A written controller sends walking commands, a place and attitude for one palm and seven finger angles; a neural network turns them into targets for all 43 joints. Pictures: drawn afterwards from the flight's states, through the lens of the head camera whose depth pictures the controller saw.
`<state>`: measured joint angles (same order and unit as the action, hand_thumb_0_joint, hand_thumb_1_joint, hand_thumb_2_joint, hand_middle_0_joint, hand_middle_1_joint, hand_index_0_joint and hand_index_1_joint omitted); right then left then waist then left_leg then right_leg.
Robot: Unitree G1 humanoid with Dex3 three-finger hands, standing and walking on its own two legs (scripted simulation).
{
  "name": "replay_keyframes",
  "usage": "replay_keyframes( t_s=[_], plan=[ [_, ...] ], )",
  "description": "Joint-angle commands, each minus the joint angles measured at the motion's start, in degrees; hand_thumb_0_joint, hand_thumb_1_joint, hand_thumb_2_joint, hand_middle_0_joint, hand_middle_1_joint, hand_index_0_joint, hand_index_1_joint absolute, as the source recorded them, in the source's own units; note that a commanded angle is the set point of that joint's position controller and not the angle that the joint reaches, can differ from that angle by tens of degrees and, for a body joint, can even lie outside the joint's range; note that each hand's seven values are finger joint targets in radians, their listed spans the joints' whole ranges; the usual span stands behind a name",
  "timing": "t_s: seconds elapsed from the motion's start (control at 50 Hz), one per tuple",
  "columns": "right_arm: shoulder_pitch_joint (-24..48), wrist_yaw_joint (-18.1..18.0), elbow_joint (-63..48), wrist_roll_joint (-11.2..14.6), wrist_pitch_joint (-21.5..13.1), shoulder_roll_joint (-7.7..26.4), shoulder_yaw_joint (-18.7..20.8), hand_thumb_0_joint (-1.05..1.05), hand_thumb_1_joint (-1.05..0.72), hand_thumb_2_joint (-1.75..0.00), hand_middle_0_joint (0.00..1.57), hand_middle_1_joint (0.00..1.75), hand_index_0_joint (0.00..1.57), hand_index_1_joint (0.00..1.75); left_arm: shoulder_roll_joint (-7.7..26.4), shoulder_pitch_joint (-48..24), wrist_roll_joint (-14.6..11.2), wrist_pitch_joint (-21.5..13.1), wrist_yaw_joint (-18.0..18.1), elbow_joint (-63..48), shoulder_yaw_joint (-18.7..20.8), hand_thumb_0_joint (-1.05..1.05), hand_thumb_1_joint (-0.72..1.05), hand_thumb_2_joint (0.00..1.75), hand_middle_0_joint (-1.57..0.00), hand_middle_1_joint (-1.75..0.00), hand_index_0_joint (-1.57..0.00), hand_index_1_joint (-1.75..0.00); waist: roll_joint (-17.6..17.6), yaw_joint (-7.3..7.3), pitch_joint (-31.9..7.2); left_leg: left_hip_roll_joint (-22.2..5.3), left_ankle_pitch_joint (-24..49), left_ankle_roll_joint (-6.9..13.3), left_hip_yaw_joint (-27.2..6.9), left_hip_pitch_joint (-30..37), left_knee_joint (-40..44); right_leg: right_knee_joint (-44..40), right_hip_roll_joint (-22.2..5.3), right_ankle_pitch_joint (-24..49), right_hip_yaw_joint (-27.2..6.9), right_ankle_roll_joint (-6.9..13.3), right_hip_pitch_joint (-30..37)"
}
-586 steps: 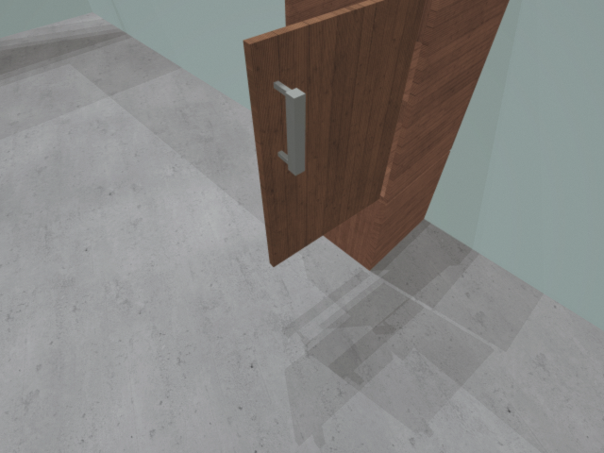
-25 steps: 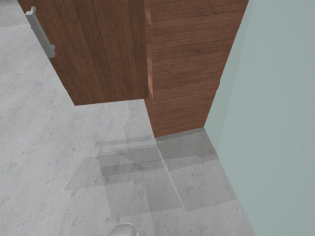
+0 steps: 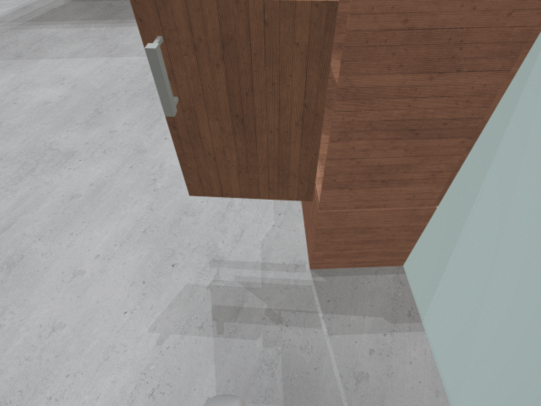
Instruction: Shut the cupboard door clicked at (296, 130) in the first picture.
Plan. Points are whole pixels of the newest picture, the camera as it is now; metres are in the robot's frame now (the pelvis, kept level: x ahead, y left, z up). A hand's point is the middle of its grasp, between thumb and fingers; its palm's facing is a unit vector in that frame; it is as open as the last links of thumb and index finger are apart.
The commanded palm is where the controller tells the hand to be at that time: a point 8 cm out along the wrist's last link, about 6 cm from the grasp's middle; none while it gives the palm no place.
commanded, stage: take the last steps up to it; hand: left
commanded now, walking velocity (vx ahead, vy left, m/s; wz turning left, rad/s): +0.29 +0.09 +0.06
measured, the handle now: (165, 77) +0.74 +0.32 +0.10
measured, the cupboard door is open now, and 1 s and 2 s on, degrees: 84 84 84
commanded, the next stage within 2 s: come to a stop and stand still in 0.42 s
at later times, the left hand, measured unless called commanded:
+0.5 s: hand (154, 350) +0.23 +0.25 -0.16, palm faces +0.01 -0.98 -0.20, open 7.4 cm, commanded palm none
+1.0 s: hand (150, 330) +0.27 +0.27 -0.17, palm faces +0.05 -0.97 -0.24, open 7.3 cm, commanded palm none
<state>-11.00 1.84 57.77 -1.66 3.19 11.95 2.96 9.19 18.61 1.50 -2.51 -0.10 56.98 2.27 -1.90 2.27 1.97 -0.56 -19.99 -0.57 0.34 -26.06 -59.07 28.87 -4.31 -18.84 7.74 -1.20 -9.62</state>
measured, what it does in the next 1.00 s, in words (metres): walks ahead: left foot, then right foot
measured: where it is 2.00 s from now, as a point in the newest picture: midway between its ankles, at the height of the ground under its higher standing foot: outside the picture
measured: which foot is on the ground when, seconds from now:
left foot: up 0.00-0.18, down 0.20-0.58, up 0.60-0.76, down 0.78-1.00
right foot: down 0.00-0.20, up 0.22-0.54, down 0.56-1.00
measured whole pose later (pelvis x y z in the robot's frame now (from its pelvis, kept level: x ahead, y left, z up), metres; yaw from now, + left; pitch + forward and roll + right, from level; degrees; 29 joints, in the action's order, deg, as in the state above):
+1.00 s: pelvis +0.21 +0.07 +0.00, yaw -1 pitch +0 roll +0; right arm -10.8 -2.4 59.3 -1.6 1.1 8.9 2.3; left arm 11.9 10.2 0.3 2.8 1.8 58.7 3.2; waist 1.0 0.4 3.8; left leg -0.8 -15.9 1.7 5.3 -13.6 -29.4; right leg 42.0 -1.2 -26.5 2.4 0.5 -16.2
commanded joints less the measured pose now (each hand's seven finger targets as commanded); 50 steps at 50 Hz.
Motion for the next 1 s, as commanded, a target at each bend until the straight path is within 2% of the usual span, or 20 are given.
replay_keyframes(
  t_s=[0.0, 0.08, 0.14, 0.16, 0.18, 0.22, 0.32, 0.46, 0.5, 0.52, 0.54, 0.56, 0.6, 0.66, 0.74, 0.76, 0.8, 0.84, 0.9, 0.98],
  plan=[
    [5.56, 0.78, -5.50, 0.43, -3.06, 2.20, 1.01, 0.00, -0.90, -0.90, 0.20, 0.30, 0.20, 0.30, 8.95, 3.83, 0.13, -2.28, 0.91, 0.00, 1.82, 0.00, 0.90, 0.90, -0.20, -0.30, -0.20, -0.30, 10.83, -0.39, 3.02, -3.64, 4.32, -1.51, 1.84, -8.71, 6.52, -18.48, -14.67, 12.60, -9.55, 6.70, 5.34],
    [5.86, 1.08, -5.23, 0.68, -4.44, -0.43, 0.00, 0.00, -0.90, -0.90, 0.20, 0.30, 0.20, 0.30, 11.10, 6.57, 0.35, -1.80, 0.73, 3.23, 2.41, 0.00, 0.90, 0.90, -0.20, -0.30, -0.20, -0.30, 10.65, 1.20, 0.34, -0.61, 3.42, -0.50, 6.91, 0.21, 22.85, -13.42, -14.20, 18.20, -5.04, 6.47, 6.91],
    [-5.05, 0.05, -1.53, 0.25, -5.56, 2.78, 0.49, 0.00, -0.90, -0.90, 0.20, 0.30, 0.20, 0.30, 9.90, 4.06, -0.19, -1.02, 0.40, 3.73, 2.46, 0.00, 0.90, 0.90, -0.20, -0.30, -0.20, -0.30, 7.04, -4.12, -2.25, 1.27, 7.68, 0.72, 8.94, 20.01, 33.68, -1.63, -10.10, 15.48, -0.73, 3.49, -2.53],
    [-12.17, -0.79, 0.20, -0.08, -5.92, 7.94, 1.84, 0.00, -0.90, -0.90, 0.20, 0.30, 0.20, 0.30, 7.02, 4.45, -0.37, -0.72, 0.02, 2.84, 1.95, 0.00, 0.90, 0.90, -0.20, -0.30, -0.20, -0.30, -3.68, -6.80, -6.88, -7.83, 7.41, 4.23, -2.87, 31.44, 34.64, 11.99, -5.37, 6.38, 2.75, 1.07, -12.42],
    [-19.45, -2.04, 1.39, -0.34, -5.77, 13.46, 3.23, 0.00, -0.90, -0.90, 0.20, 0.30, 0.20, 0.30, 3.67, 2.87, -0.73, -0.51, -0.06, 0.28, 1.10, 0.00, 0.90, 0.90, -0.20, -0.30, -0.20, -0.30, -14.81, -9.28, -9.73, -20.18, 6.47, 10.03, -20.68, 36.67, 41.78, 27.65, 0.84, -15.31, 3.28, -0.44, -23.15],
    [-15.90, -3.07, 1.55, -0.06, -5.60, 10.81, 2.51, 0.00, -0.90, -0.90, 0.20, 0.30, 0.20, 0.30, 2.82, -4.03, -0.42, -0.32, 0.37, -1.22, 0.86, 0.00, 0.90, 0.90, -0.20, -0.30, -0.20, -0.30, -10.73, -8.00, -5.10, -21.66, 3.21, 13.06, -20.91, 28.05, 44.67, 42.21, -2.14, -11.23, -5.16, 2.16, -29.18],
    [-9.23, -3.52, 1.44, 0.04, -7.32, 3.73, 0.17, 0.00, -0.90, -0.90, 0.20, 0.30, 0.20, 0.30, 0.88, -1.33, -0.18, 1.04, -0.41, 1.53, 0.65, 0.00, 0.90, 0.90, -0.20, -0.30, -0.20, -0.30, -3.68, -2.31, -0.90, -16.59, 17.32, 10.62, -4.53, 16.69, 46.87, 30.36, -3.83, -2.06, -5.48, 1.38, -20.33],
    [-9.11, -3.04, 3.11, 0.01, -6.20, 3.92, 0.22, 0.00, -0.90, -0.90, 0.20, 0.30, 0.20, 0.30, 2.26, -5.32, -0.02, 1.31, -0.35, -0.40, 0.68, 0.00, 0.90, 0.90, -0.20, -0.30, -0.20, -0.30, -1.68, -1.56, 2.14, -14.67, 9.61, 10.00, -1.91, 10.75, 45.18, 9.20, -0.26, 2.24, -2.39, 1.54, -6.82],
    [-7.81, -2.98, 3.39, 0.24, -5.88, 3.57, -0.04, 0.00, -0.90, -0.90, 0.20, 0.30, 0.20, 0.30, 3.33, -2.02, 0.02, 1.14, -0.13, 0.66, 1.09, 0.00, 0.90, 0.90, -0.20, -0.30, -0.20, -0.30, -0.02, 0.55, 2.01, -11.42, 5.98, 6.87, 0.85, 7.86, 40.19, 2.13, 0.74, 6.23, -1.98, 1.66, 1.06],
    [-7.76, -2.96, 3.48, 0.59, -5.93, 1.84, -0.52, 0.00, -0.90, -0.90, 0.20, 0.30, 0.20, 0.30, 5.44, 0.48, 0.01, 0.69, 0.31, 1.53, 1.33, 0.00, 0.90, 0.90, -0.20, -0.30, -0.20, -0.30, 4.73, 1.68, 1.53, -7.61, 5.31, 4.20, 3.46, 5.02, 33.94, -2.55, -2.21, 10.15, -6.70, 2.64, 6.40],
    [-9.20, -2.88, 2.93, 0.86, -5.82, -0.11, -0.95, 0.00, -0.90, -0.90, 0.20, 0.30, 0.20, 0.30, 8.51, 2.65, 0.03, 0.11, 0.88, 2.46, 1.59, 0.00, 0.90, 0.90, -0.20, -0.30, -0.20, -0.30, 12.49, 1.42, 0.90, -1.97, -0.34, 0.89, 7.25, -1.04, 26.47, -6.33, -11.70, 19.62, -18.19, 6.69, 11.06],
    [-10.73, -2.97, 3.06, 0.99, -4.80, 0.22, -1.07, 0.00, -0.90, -0.90, 0.20, 0.30, 0.20, 0.30, 10.75, 2.56, -0.61, 0.14, 1.29, 2.22, 1.28, 0.00, 0.90, 0.90, -0.20, -0.30, -0.20, -0.30, 13.71, 0.27, 0.77, -0.33, -12.29, -0.63, 7.00, 2.34, 21.09, -11.61, -18.53, 24.43, -22.23, 11.86, 6.07],
    [-10.43, -3.48, 4.49, 1.34, -3.62, -0.30, -1.21, 0.00, -0.90, -0.90, 0.20, 0.30, 0.20, 0.30, 9.07, -2.78, -0.83, -0.41, 2.19, 1.59, 0.79, 0.00, 0.90, 0.90, -0.20, -0.30, -0.20, -0.30, 15.89, -1.48, -2.60, -2.59, -12.66, -0.96, 1.40, 5.99, 15.29, -9.70, -17.13, 44.39, -19.25, 13.65, 4.29],
    [-10.89, -3.83, 5.91, 1.99, -2.66, -1.34, -1.00, 0.00, -0.90, -0.90, 0.20, 0.30, 0.20, 0.30, 8.86, -5.33, -0.85, 0.26, 2.97, 1.29, 1.08, 0.00, 0.90, 0.90, -0.20, -0.30, -0.20, -0.30, 7.11, -2.25, -7.09, -1.94, -7.53, -2.12, 2.55, 7.36, 21.04, -3.11, -14.14, 61.01, -12.12, 12.76, 9.35],
    [-10.97, -3.70, 5.71, 1.29, -1.85, 0.07, -0.29, 0.00, -0.90, -0.90, 0.20, 0.30, 0.20, 0.30, 9.47, -6.60, -1.35, 1.73, 2.85, 1.30, 1.65, 0.00, 0.90, 0.90, -0.20, -0.30, -0.20, -0.30, 7.85, -2.89, -6.12, -2.36, 10.71, -2.37, 4.05, 13.62, 32.95, 0.43, -10.90, 46.30, -9.59, 8.06, 3.63],
    [-10.35, -3.68, 5.27, 1.06, -2.01, 0.87, 0.10, 0.00, -0.90, -0.90, 0.20, 0.30, 0.20, 0.30, 8.11, -6.51, -1.25, 2.20, 2.73, 0.86, 1.70, 0.00, 0.90, 0.90, -0.20, -0.30, -0.20, -0.30, 3.90, -2.45, -5.67, -5.39, 22.06, -1.06, 1.74, 17.06, 33.69, 1.57, -8.16, 36.29, -7.63, 5.90, -1.03],
    [-7.52, -3.78, 2.48, 0.55, -1.99, 4.44, 0.85, 0.00, -0.90, -0.90, 0.20, 0.30, 0.20, 0.30, 5.92, -7.40, -1.07, 3.54, 2.72, -1.08, 1.39, 0.00, 0.90, 0.90, -0.20, -0.30, -0.20, -0.30, -7.33, -2.05, -1.44, -13.50, 36.49, 4.80, -5.71, 12.18, 37.57, 6.31, -0.96, 13.17, -2.97, 1.60, -4.65],
    [-5.77, -4.45, 1.42, 0.24, -2.41, 4.86, 0.79, 0.00, -0.90, -0.90, 0.20, 0.30, 0.20, 0.30, 4.93, -7.15, -1.10, 4.47, 2.46, -1.17, 1.20, 0.00, 0.90, 0.90, -0.20, -0.30, -0.20, -0.30, -9.28, -2.15, -0.50, -16.98, 38.81, 9.72, -8.83, 11.39, 40.62, 16.87, 2.02, -9.00, -5.20, 1.37, -7.17],
    [-4.70, -4.83, 0.49, -0.11, -2.83, 6.11, 1.09, 0.00, -0.90, -0.90, 0.20, 0.30, 0.20, 0.30, 4.57, -7.05, -1.07, 4.39, 2.15, -1.46, 1.17, 0.00, 0.90, 0.90, -0.20, -0.30, -0.20, -0.30, -6.00, -2.50, -2.49, -17.46, 47.96, 11.82, -8.65, 18.26, 36.94, 17.98, 2.31, -11.48, -7.31, 1.47, -10.60],
    [-3.92, -4.64, 0.07, 0.45, -2.61, 7.74, 1.85, 0.00, -0.90, -0.90, 0.20, 0.30, 0.20, 0.30, 5.35, -4.39, -0.95, 3.91, 1.93, -1.24, 1.03, 0.00, 0.90, 0.90, -0.20, -0.30, -0.20, -0.30, -6.00, -2.71, -5.19, -15.41, 47.79, 9.27, -6.00, 21.74, 33.94, 5.63, 2.76, -2.43, -5.38, 1.43, -5.79]
  ],
)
